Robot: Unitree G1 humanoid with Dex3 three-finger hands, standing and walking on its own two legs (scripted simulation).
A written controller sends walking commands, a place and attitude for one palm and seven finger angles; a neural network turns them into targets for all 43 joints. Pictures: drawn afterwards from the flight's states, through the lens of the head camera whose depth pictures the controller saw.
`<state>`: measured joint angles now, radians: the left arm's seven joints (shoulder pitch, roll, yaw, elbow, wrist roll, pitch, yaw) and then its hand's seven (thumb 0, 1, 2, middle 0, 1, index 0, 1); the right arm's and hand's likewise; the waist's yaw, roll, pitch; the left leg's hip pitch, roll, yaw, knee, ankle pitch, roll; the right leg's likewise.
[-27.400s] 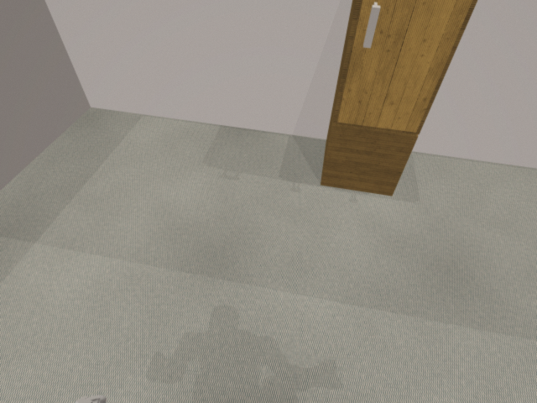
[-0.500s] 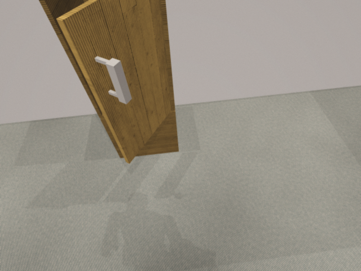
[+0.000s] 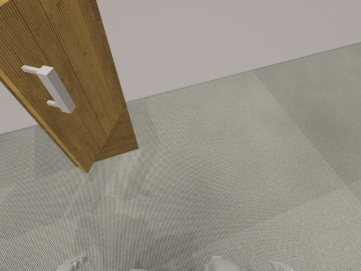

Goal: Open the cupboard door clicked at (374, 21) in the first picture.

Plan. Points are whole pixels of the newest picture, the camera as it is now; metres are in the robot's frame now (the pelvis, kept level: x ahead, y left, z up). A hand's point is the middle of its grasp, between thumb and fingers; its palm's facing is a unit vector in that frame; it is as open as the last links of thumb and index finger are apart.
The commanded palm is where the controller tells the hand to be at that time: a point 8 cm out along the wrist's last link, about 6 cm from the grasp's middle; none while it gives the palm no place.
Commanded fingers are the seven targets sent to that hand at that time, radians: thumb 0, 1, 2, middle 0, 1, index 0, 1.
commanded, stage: walk to a spot facing it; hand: left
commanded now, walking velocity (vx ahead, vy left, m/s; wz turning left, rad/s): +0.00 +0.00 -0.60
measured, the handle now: (49, 89) +0.47 +0.37 +0.08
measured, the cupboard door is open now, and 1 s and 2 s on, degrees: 54 54 54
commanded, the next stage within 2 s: turn to face it in 1.84 s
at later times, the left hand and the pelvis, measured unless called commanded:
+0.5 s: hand (143, 235) +0.21 +0.12 -0.16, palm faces -0.32 -0.92 -0.23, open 7.4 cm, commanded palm none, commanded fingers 0.00 0.90 0.90 -0.20 -0.30 -0.20 -0.30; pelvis +0.03 -0.04 -0.01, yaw -19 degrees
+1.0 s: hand (209, 180) +0.37 -0.05 -0.16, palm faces -0.60 -0.77 -0.21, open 7.4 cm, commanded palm none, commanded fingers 0.00 0.90 0.90 -0.20 -0.30 -0.20 -0.30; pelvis +0.15 -0.14 -0.01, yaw -36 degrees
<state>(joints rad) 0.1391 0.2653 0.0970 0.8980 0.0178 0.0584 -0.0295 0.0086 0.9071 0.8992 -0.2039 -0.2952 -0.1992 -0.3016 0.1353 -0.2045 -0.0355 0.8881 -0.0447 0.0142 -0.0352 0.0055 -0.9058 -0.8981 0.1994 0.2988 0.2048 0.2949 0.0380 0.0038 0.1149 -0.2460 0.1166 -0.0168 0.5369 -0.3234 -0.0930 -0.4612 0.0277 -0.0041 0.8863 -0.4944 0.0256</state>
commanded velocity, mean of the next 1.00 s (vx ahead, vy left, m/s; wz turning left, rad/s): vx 0.22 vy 0.00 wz -0.54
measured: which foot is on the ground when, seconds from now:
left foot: down 0.00-0.04, up 0.06-0.24, down 0.26-0.48, up 0.50-0.74, down 0.76-1.00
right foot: up 0.00-0.04, down 0.06-0.26, up 0.28-0.48, down 0.50-0.74, up 0.76-0.98, down 1.00-1.00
